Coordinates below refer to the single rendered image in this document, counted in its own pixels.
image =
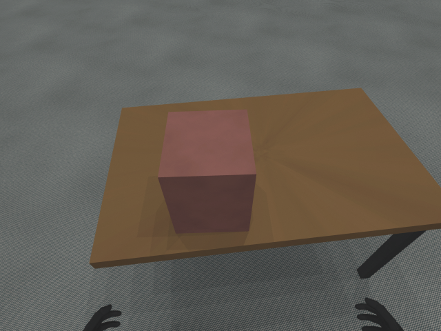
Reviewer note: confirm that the carton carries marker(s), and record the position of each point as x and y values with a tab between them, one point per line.
207	171

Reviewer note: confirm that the robot left hand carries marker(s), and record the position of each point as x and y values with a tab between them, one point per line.
95	323

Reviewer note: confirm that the table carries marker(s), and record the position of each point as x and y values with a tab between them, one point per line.
329	167

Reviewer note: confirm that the robot right hand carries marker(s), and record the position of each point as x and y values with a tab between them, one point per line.
382	317

